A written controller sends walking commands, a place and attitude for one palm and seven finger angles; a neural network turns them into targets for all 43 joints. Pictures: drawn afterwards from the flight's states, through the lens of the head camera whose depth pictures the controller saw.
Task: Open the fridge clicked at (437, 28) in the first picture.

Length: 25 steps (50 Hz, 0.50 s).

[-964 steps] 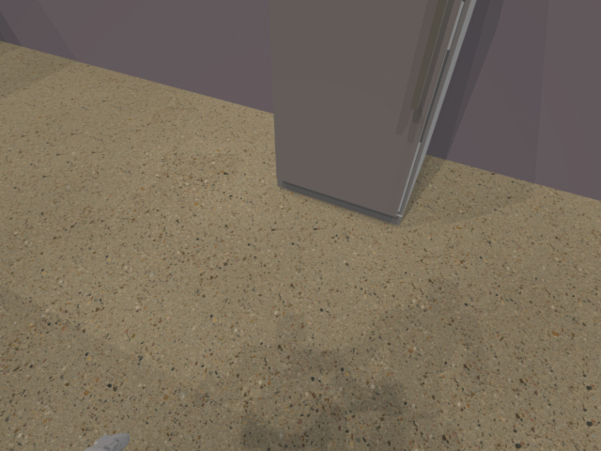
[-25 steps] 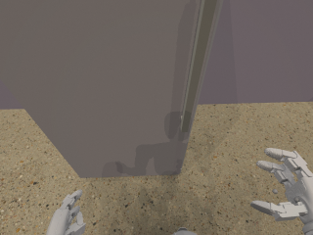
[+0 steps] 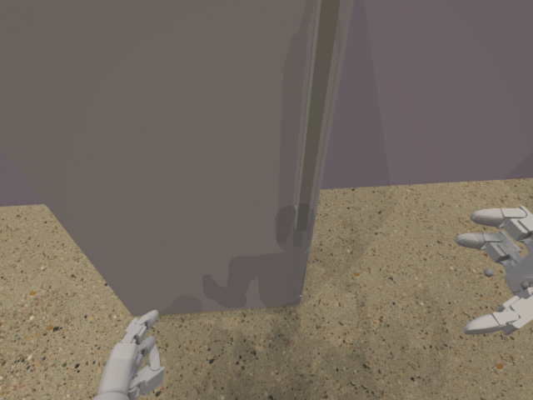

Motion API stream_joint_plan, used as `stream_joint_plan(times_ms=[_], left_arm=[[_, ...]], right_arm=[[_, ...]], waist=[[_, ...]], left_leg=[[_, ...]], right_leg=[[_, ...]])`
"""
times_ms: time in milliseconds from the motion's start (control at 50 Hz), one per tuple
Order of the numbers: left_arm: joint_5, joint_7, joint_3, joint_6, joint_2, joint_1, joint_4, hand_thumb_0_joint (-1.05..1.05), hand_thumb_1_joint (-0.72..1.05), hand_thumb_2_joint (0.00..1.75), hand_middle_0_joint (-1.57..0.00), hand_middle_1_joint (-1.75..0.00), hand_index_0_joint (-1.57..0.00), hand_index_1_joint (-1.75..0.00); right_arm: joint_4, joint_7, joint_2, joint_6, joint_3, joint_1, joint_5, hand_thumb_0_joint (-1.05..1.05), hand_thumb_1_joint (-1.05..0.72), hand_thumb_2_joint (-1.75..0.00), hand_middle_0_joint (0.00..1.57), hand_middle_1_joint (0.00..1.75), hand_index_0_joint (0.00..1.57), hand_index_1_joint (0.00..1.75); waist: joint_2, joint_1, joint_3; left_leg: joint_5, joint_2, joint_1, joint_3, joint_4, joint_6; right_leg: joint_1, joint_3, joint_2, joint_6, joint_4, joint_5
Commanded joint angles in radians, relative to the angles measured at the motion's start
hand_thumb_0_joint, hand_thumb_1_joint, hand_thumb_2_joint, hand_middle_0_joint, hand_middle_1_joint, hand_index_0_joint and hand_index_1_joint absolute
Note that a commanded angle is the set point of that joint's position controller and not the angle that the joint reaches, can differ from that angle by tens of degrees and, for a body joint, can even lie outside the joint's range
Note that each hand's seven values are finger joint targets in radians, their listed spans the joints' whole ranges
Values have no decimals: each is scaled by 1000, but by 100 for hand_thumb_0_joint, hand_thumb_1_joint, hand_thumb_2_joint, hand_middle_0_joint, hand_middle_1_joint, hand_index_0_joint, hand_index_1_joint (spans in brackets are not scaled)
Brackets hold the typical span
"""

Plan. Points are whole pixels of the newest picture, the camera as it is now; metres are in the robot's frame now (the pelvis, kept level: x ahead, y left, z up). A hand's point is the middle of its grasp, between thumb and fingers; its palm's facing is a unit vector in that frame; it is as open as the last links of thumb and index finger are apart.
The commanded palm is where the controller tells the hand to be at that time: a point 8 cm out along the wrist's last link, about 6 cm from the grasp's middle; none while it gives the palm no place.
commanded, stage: raise the hand to about handle height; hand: right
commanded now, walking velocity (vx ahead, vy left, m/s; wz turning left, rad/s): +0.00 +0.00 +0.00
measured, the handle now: (309, 132) +0.52 -0.05 +0.13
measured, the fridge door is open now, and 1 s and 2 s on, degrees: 0 0 0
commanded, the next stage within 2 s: move the hooked fingers beside the handle in 0.58 s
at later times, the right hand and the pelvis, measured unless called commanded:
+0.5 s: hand (480, 263) +0.27 -0.26 +0.12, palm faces -0.01 +1.00 -0.07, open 14.0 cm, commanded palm +0.24 -0.30 +0.13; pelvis +0.00 +0.02 +0.01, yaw +0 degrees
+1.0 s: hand (444, 236) +0.32 -0.23 +0.12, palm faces -0.06 +1.00 -0.03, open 14.0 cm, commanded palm +0.29 -0.28 +0.12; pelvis +0.01 +0.02 +0.00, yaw +0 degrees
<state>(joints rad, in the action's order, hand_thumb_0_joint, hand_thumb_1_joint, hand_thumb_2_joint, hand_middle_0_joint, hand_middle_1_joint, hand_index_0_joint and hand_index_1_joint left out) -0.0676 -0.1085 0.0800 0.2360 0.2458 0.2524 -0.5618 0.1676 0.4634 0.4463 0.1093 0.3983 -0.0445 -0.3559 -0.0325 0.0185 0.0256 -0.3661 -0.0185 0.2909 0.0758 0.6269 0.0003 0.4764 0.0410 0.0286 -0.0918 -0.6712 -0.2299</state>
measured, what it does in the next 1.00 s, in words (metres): stands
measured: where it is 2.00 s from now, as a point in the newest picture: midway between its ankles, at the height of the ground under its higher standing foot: outside the picture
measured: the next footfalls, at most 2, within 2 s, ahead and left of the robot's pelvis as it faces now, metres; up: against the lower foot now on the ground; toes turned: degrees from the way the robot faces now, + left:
none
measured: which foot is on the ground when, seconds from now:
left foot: down 0.00-1.00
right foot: down 0.00-1.00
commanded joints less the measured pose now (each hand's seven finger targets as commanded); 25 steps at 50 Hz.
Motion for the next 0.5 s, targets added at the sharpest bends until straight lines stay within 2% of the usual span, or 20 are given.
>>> stream_joint_plan(times_ms=[0, 60, 80, 100, 160, 220, 280, 300, 340, 360, 380, 400, 420, 480], left_arm=[[-6, -16, -68, 54, 164, -72, 129, 0, 90, 90, -20, -30, -20, -30], [-14, -16, -67, 59, 168, -80, 135, 0, 90, 90, -20, -30, -20, -30], [-14, -15, -68, 61, 169, -78, 138, 0, 90, 90, -20, -30, -20, -30], [-13, -12, -68, 61, 168, -76, 139, 0, 90, 90, -20, -30, -20, -30], [-12, -4, -75, 68, 175, -77, 145, 0, 90, 90, -20, -30, -20, -30], [-8, 1, -76, 73, 172, -79, 144, 0, 90, 90, -20, -30, -20, -30], [-7, 1, -81, 80, 169, -76, 138, 0, 90, 90, -20, -30, -20, -30], [-3, 2, -80, 78, 169, -72, 130, 0, 90, 90, -20, -30, -20, -30], [-6, 0, -80, 79, 166, -70, 127, 0, 90, 90, -20, -30, -20, -30], [-6, -1, -80, 79, 168, -69, 125, 0, 90, 90, -20, -30, -20, -30], [-7, -2, -80, 79, 168, -70, 123, 0, 90, 90, -20, -30, -20, -30], [-7, -4, -81, 75, 169, -65, 120, 0, 90, 90, -20, -30, -20, -30], [-9, -4, -81, 75, 169, -70, 121, 0, 90, 90, -20, -30, -20, -30], [-11, -6, -82, 75, 170, -72, 123, 0, 90, 90, -20, -30, -20, -30]], right_arm=[[-126, 19, 273, 32, 111, 273, -19, 0, 50, -30, 30, 120, 30, 120], [-106, 47, 280, -13, 89, 307, -11, 0, 50, -30, 30, 120, 30, 120], [-90, 55, 270, -23, 80, 290, -10, 0, 50, -30, 30, 120, 30, 120], [-75, 61, 255, -29, 71, 274, -15, 0, 50, -30, 30, 120, 30, 120], [-81, 72, 283, -25, 106, 251, -23, 0, 50, -30, 30, 120, 30, 120], [-117, 62, 308, 9, 144, 270, -37, 0, 50, -30, 30, 120, 30, 120], [-157, 47, 313, 43, 155, 288, -35, 0, 50, -30, 30, 120, 30, 120], [-151, 41, 321, 46, 157, 291, -32, 0, 50, -30, 30, 120, 30, 120], [-147, 39, 300, 49, 139, 289, -26, 0, 50, -30, 30, 120, 30, 120], [-139, 38, 301, 47, 140, 290, -25, 0, 50, -30, 30, 120, 30, 120], [-121, 40, 289, 43, 128, 282, -20, 0, 50, -30, 30, 120, 30, 120], [-118, 41, 289, 39, 122, 285, -19, 0, 50, -30, 30, 120, 30, 120], [-106, 45, 282, 32, 119, 279, -21, 0, 50, -30, 30, 120, 30, 120], [-103, 58, 284, 27, 115, 284, -23, 0, 50, -30, 30, 120, 30, 120]], waist=[[-120, -10, 148], [-118, -13, 135], [-102, -13, 135], [-62, -10, 132], [-25, -6, 158], [-22, -3, 170], [-73, -4, 193], [-73, -2, 175], [-113, -8, 161], [-95, -11, 157], [-110, -11, 140], [-76, -12, 133], [-99, -13, 127], [-72, -15, 142]], left_leg=[[37, -15, 159, -12, -124, 29], [35, -11, 165, -11, -135, 25], [31, -12, 167, -10, -136, 25], [42, -13, 144, -9, -146, 28], [58, -15, 149, -11, -147, 24], [67, -18, 133, -19, -156, 25], [85, -15, 129, -18, -152, 25], [90, -16, 117, -25, -162, 28], [82, -15, 126, -25, -163, 26], [79, -13, 128, -22, -164, 25], [70, -13, 134, -25, -166, 24], [75, -12, 118, -32, -177, 24], [77, -12, 127, -34, -178, 23], [93, -10, 124, -34, -176, 20]], right_leg=[[-320, -194, -68, 68, 202, -152], [-327, -202, -68, 65, 218, -170], [-326, -205, -67, 63, 219, -177], [-313, -195, -64, 60, 217, -153], [-324, -184, -59, 53, 198, -105], [-329, -162, -54, 49, 186, -66], [-363, -156, -55, 51, 180, -35], [-346, -142, -53, 49, 174, -22], [-350, -141, -52, 50, 180, -36], [-345, -147, -52, 50, 184, -46], [-338, -144, -52, 50, 184, -58], [-323, -134, -49, 46, 177, -45], [-324, -130, -47, 45, 175, -40], [-330, -129, -45, 43, 163, -14]])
